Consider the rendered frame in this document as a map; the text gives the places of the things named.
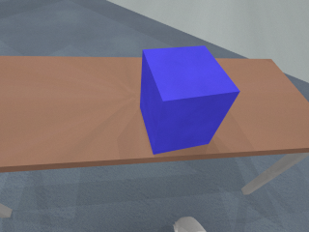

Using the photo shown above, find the carton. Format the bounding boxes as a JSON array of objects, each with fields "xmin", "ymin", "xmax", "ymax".
[{"xmin": 140, "ymin": 45, "xmax": 240, "ymax": 155}]

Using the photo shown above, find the table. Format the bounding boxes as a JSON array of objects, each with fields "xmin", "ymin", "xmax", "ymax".
[{"xmin": 0, "ymin": 55, "xmax": 309, "ymax": 218}]

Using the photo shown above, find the right robot thigh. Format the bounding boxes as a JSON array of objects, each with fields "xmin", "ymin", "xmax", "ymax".
[{"xmin": 173, "ymin": 217, "xmax": 207, "ymax": 232}]

